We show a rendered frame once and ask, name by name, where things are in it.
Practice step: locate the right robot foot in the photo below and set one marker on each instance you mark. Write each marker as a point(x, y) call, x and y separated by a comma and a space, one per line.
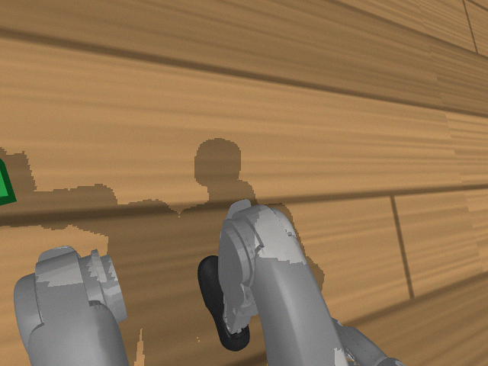
point(212, 293)

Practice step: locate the carton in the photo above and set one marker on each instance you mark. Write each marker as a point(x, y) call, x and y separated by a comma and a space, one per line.
point(6, 191)

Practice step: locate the right robot hand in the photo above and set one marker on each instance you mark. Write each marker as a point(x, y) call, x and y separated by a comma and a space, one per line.
point(358, 347)

